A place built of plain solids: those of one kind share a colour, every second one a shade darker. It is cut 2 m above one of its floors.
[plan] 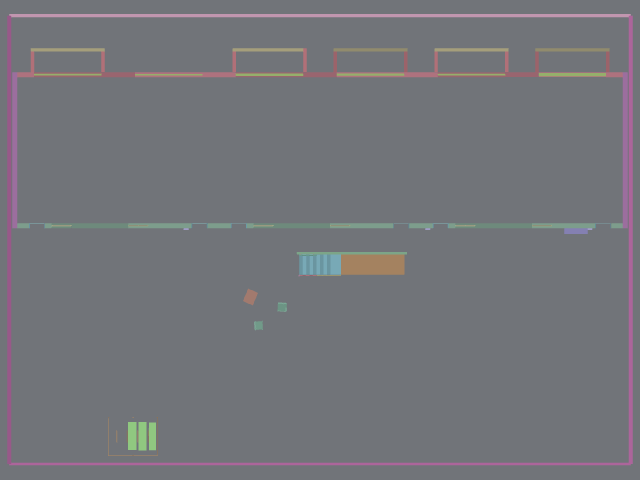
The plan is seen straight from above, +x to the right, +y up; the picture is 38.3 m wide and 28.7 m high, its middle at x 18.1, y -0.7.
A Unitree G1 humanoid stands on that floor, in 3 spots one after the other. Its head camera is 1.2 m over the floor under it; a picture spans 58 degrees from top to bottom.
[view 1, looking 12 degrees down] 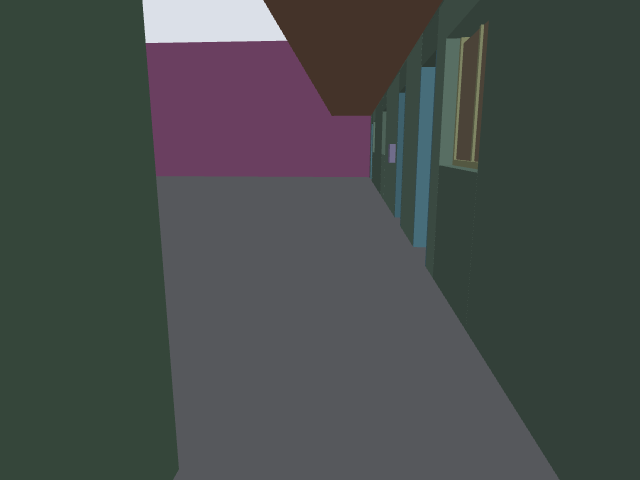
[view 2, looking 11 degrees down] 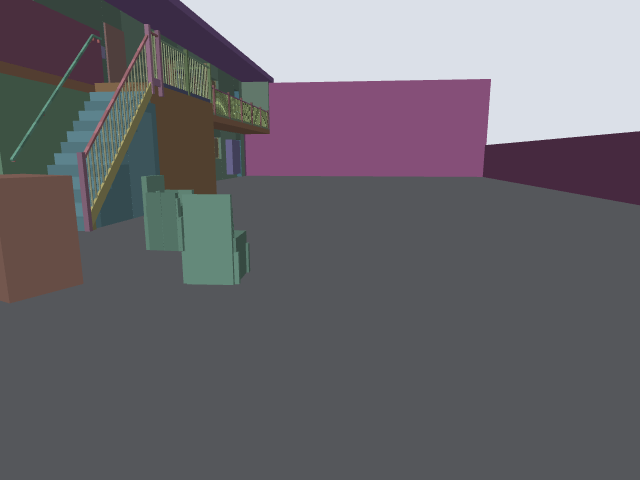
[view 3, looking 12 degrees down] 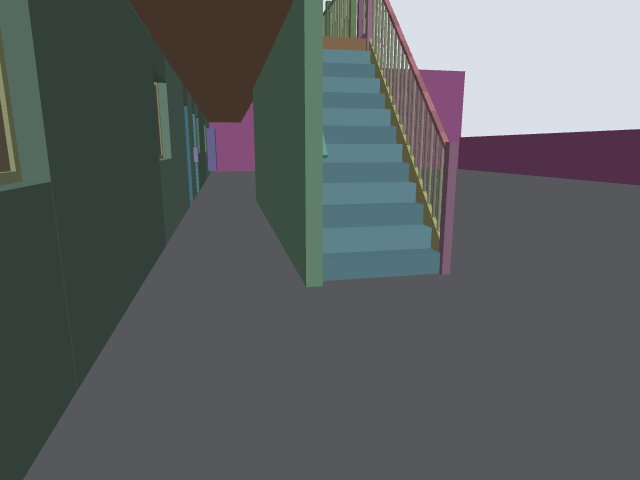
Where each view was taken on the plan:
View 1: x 18.10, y -0.79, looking -176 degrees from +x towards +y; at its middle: ground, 5.77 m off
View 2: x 10.36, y -7.27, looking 6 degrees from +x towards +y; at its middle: ground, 6.29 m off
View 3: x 13.12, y -0.79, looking -12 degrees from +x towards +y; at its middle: spine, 3.75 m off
